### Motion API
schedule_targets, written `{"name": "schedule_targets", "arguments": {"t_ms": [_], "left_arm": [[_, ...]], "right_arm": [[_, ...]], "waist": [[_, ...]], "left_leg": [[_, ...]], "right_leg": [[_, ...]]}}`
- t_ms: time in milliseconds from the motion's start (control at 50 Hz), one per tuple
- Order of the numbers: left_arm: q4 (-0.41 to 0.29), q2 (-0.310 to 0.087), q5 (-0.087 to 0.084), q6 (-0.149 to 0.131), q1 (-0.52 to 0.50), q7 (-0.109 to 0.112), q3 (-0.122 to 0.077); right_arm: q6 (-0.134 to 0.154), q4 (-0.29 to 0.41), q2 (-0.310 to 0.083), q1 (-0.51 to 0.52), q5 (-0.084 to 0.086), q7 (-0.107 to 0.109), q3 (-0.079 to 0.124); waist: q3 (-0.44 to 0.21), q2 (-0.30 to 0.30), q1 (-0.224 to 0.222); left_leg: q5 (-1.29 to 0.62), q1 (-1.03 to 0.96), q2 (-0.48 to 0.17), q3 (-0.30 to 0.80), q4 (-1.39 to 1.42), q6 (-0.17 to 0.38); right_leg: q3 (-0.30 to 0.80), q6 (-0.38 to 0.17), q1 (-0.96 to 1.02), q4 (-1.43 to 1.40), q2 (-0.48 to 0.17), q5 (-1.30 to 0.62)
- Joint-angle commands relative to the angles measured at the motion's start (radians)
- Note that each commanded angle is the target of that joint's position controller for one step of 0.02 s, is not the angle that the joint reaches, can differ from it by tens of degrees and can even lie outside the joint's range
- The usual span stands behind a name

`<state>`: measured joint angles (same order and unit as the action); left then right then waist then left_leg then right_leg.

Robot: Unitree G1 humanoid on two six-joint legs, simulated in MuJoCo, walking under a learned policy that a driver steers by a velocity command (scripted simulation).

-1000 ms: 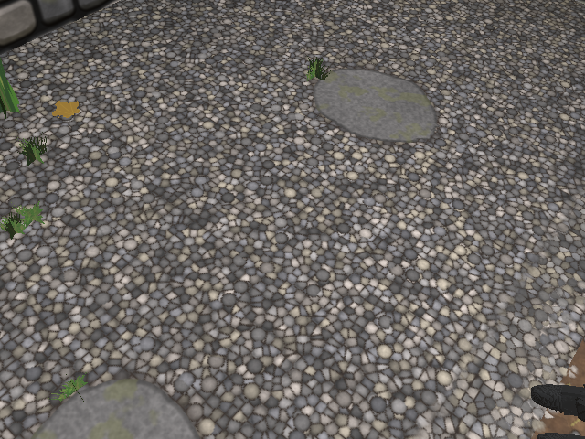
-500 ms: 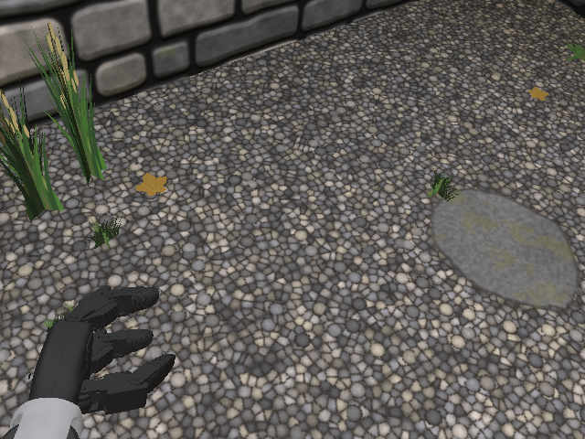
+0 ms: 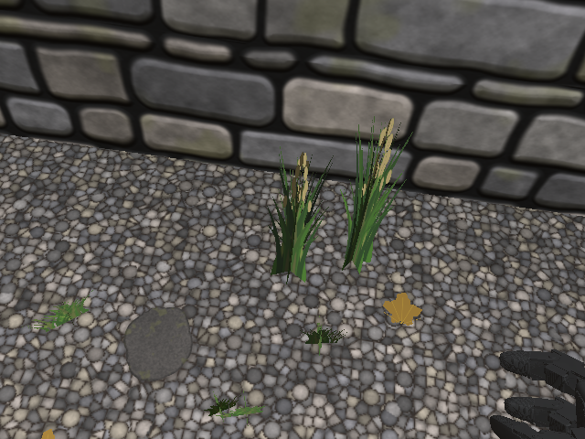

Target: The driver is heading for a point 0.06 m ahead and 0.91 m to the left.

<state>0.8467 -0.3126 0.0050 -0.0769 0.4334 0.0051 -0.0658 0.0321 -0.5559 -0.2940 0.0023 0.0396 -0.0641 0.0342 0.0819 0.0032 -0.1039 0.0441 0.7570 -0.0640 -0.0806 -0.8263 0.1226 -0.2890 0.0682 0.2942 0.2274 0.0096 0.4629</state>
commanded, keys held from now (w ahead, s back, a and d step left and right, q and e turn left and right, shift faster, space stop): w+shift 0.38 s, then shift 0.06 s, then q+shift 0.52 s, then w+q+shift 0.04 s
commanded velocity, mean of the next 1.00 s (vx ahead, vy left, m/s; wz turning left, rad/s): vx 0.55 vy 0.01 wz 0.53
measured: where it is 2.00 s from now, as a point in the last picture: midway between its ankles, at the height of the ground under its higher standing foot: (107, 312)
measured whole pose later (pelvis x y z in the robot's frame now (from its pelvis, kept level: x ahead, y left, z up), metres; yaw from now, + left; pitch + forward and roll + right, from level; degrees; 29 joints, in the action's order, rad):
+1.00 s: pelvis +0.67 +0.07 +0.02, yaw +29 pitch +1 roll -4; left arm 0.77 -0.31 0.03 0.01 -0.02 0.10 -0.01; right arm 0.03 -0.61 -0.33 -0.19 -0.03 0.01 0.09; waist 0.09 0.04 0.04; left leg 0.19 0.50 0.03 0.10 -0.67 0.03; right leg 0.04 0.03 -0.53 1.14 0.04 0.49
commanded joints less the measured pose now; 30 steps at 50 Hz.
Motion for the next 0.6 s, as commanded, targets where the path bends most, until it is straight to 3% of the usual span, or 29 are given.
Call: {"name": "schedule_targets", "arguments": {"t_ms": [20, 40, 60, 80, 100, 120, 140, 160, 180, 220, 260, 300, 320, 380, 400, 420, 440, 460, 480, 500, 520, 540, 560, 580, 600], "left_arm": [[-0.090, -0.269, -0.004, 0.002, -0.101, 0.014, -0.048], [-0.105, -0.251, -0.012, 0.000, -0.175, 0.016, -0.039], [-0.117, -0.069, 0.015, -0.015, -0.128, 0.010, 0.011], [-0.179, -0.028, -0.035, -0.061, 0.009, -0.007, 0.042], [-0.178, -0.141, -0.064, -0.086, -0.133, -0.007, 0.018], [-0.213, -0.130, -0.082, -0.093, -0.220, -0.003, 0.020], [-0.201, -0.102, -0.064, -0.090, -0.249, 0.006, 0.027], [-0.184, -0.088, -0.048, -0.076, -0.215, 0.005, 0.027], [-0.164, -0.084, -0.043, -0.056, -0.175, -0.004, 0.025], [-0.157, -0.061, -0.026, -0.027, -0.177, -0.012, 0.028], [-0.198, -0.027, -0.006, -0.019, -0.285, -0.017, 0.044], [-0.234, -0.007, 0.000, -0.030, -0.407, -0.026, 0.055], [-0.245, 0.009, 0.000, -0.039, -0.459, -0.034, 0.062], [-0.286, -0.017, -0.021, -0.053, -0.553, -0.043, 0.056], [-0.305, -0.029, -0.020, -0.057, -0.581, -0.046, 0.050], [-0.315, -0.042, -0.012, -0.065, -0.592, -0.048, 0.044], [-0.316, -0.068, 0.007, -0.079, -0.559, -0.043, 0.029], [-0.315, -0.090, 0.026, -0.082, -0.513, -0.033, 0.020], [-0.285, -0.137, 0.020, -0.083, -0.352, -0.014, -0.001], [-0.242, -0.146, 0.018, -0.071, -0.118, 0.008, -0.001], [-0.187, -0.205, 0.041, -0.054, 0.026, 0.021, 0.003], [-0.138, -0.198, 0.096, -0.072, 0.079, -0.013, 0.000], [-0.202, -0.161, 0.089, -0.055, 0.010, -0.008, -0.010], [-0.230, -0.131, 0.083, -0.041, -0.140, 0.005, 0.008], [-0.213, -0.103, 0.066, -0.034, -0.218, 0.023, 0.024]], "right_arm": [[0.003, 0.010, -0.176, -0.266, 0.009, 0.002, 0.083], [-0.012, -0.076, -0.227, -0.533, 0.007, 0.021, 0.120], [-0.017, -0.140, -0.270, -0.568, 0.006, 0.038, 0.114], [0.012, -0.081, -0.279, -0.496, -0.022, 0.032, 0.099], [0.030, -0.086, -0.199, -0.503, -0.029, 0.028, 0.093], [0.050, -0.099, -0.189, -0.463, -0.032, 0.026, 0.086], [0.068, -0.097, -0.162, -0.375, -0.037, 0.024, 0.075], [0.079, -0.095, -0.117, -0.313, -0.051, 0.023, 0.060], [0.082, -0.094, -0.076, -0.280, -0.061, 0.025, 0.045], [0.084, -0.117, -0.044, -0.289, -0.040, 0.032, 0.035], [0.087, -0.142, -0.064, -0.333, -0.035, 0.049, 0.038], [0.088, -0.154, -0.063, -0.360, -0.038, 0.065, 0.035], [0.089, -0.163, -0.063, -0.387, -0.034, 0.069, 0.034], [0.095, -0.208, -0.118, -0.456, -0.028, 0.069, 0.044], [0.089, -0.220, -0.102, -0.466, -0.029, 0.069, 0.039], [0.085, -0.232, -0.129, -0.467, -0.032, 0.075, 0.049], [0.078, -0.238, -0.160, -0.449, -0.039, 0.084, 0.062], [0.073, -0.247, -0.191, -0.465, -0.049, 0.091, 0.075], [0.066, -0.251, -0.211, -0.439, -0.072, 0.093, 0.082], [0.059, -0.230, -0.214, -0.353, -0.091, 0.091, 0.079], [0.056, -0.221, -0.053, -0.415, -0.104, 0.088, 0.035], [0.064, -0.260, 0.023, -0.639, -0.004, 0.067, -0.008], [0.066, -0.256, -0.154, -0.496, 0.028, 0.060, 0.023], [0.048, -0.183, -0.209, -0.292, 0.027, 0.070, 0.035], [0.029, -0.168, -0.179, -0.261, -0.005, 0.083, 0.032]], "waist": [[-0.133, 0.151, 0.287], [-0.215, 0.095, 0.430], [-0.195, -0.213, 0.313], [-0.481, -0.343, 0.179], [-0.405, -0.132, 0.264], [-0.218, -0.033, 0.226], [-0.127, 0.092, 0.167], [-0.095, 0.074, 0.113], [-0.065, 0.040, 0.075], [-0.018, 0.021, 0.057], [0.040, 0.010, 0.090], [0.071, 0.012, 0.137], [0.073, 0.017, 0.164], [0.102, -0.010, 0.205], [0.112, -0.013, 0.204], [0.100, -0.035, 0.202], [0.063, -0.064, 0.166], [-0.014, -0.081, 0.138], [-0.111, -0.134, 0.040], [-0.239, -0.179, -0.109], [-0.464, 0.061, -0.060], [-0.744, 0.410, 0.027], [-0.790, 0.195, -0.070], [-0.590, 0.142, -0.053], [-0.449, 0.051, 0.016]], "left_leg": [[0.116, -0.575, 0.148, -0.072, 0.032, 0.080], [0.009, -0.928, 0.120, 0.009, 0.192, 0.128], [-0.023, -1.141, -0.025, 0.266, 0.149, 0.142], [0.352, -1.336, -0.222, 0.855, 0.380, 0.352], [0.520, -1.234, -0.223, 0.904, 0.542, 0.289], [0.503, -1.059, -0.211, 0.827, 0.593, 0.258], [0.415, -0.882, -0.181, 0.731, 0.599, 0.224], [0.340, -0.765, -0.134, 0.628, 0.595, 0.207], [0.296, -0.675, -0.097, 0.540, 0.613, 0.189], [0.198, -0.566, -0.065, 0.421, 0.646, 0.171], [0.065, -0.504, -0.035, 0.322, 0.680, 0.161], [0.004, -0.460, 0.013, 0.228, 0.695, 0.135], [0.014, -0.435, 0.023, 0.200, 0.717, 0.122], [0.030, -0.525, -0.018, 0.204, 0.786, 0.096], [-0.085, -0.620, -0.020, 0.199, 0.753, 0.078], [-0.217, -0.697, -0.034, 0.195, 0.705, 0.058], [-0.448, -0.786, -0.045, 0.203, 0.631, 0.021], [-0.669, -0.833, -0.045, 0.230, 0.542, -0.007], [-0.843, -0.810, -0.028, 0.230, 0.367, -0.032], [-0.884, -0.706, -0.005, 0.237, 0.112, -0.066], [0.063, -0.444, 0.087, 0.256, -0.315, -0.128], [0.674, -0.133, 0.219, 0.337, -0.734, -0.159], [0.554, -0.109, 0.149, 0.368, -0.753, -0.155], [0.496, -0.088, 0.098, 0.286, -0.696, -0.177], [0.464, -0.110, 0.054, 0.229, -0.654, -0.195]], "right_leg": [[0.074, -0.151, -0.277, 0.370, -0.283, -1.665], [0.074, -0.132, -0.462, 0.685, -0.241, -1.492], [0.098, -0.103, -0.785, 1.120, -0.063, -0.086], [0.340, -0.107, -1.018, 1.347, 0.027, 0.110], [0.409, -0.129, -1.076, 1.300, -0.022, -0.014], [0.399, -0.137, -1.103, 1.224, -0.051, -0.071], [0.405, -0.133, -1.051, 1.146, -0.100, -0.130], [0.413, -0.123, -0.985, 1.088, -0.131, -0.171], [0.413, -0.114, -0.938, 1.057, -0.157, -0.197], [0.382, -0.083, -0.929, 0.970, -0.192, -0.222], [0.338, -0.045, -0.979, 0.840, -0.194, -0.332], [0.297, -0.026, -0.951, 0.621, -0.164, -0.542], [0.265, -0.028, -0.890, 0.520, -0.137, -0.661], [0.259, -0.047, -0.810, 0.314, -0.088, -0.774], [0.258, -0.060, -0.846, 0.247, -0.068, -0.760], [0.247, -0.080, -0.851, 0.206, -0.044, -0.752], [0.238, -0.099, -0.816, 0.178, -0.001, -0.724], [0.211, -0.104, -0.709, 0.193, 0.051, -0.676], [0.208, -0.113, -0.519, 0.212, 0.072, -0.670], [0.262, -0.136, -0.244, 0.185, -0.006, -0.803], [0.505, -0.192, 0.152, 0.490, -0.297, -1.311], [0.904, -0.425, 0.494, 0.412, -0.515, -1.232], [0.834, -0.393, 0.413, 0.306, -0.449, -0.939], [0.659, -0.356, 0.208, 0.257, -0.431, -1.143], [0.556, -0.334, -0.014, 0.220, -0.396, -1.245]]}}
Keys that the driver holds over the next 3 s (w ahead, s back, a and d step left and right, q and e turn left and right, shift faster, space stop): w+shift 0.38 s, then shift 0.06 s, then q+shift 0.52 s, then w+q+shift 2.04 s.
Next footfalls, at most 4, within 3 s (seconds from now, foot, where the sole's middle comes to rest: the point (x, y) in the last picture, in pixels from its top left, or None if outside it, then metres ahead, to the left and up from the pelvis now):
0.04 left None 0.24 0.06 -0.74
0.50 right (340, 302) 0.77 -0.05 -0.74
0.90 left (229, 295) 0.75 0.22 -0.74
1.20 right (318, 268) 0.86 0.01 -0.74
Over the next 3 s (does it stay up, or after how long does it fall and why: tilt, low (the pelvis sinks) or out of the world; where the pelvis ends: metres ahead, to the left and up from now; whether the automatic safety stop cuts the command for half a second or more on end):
stays up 0.37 1.38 0.00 its command is cut before an obstacle after 1.0 s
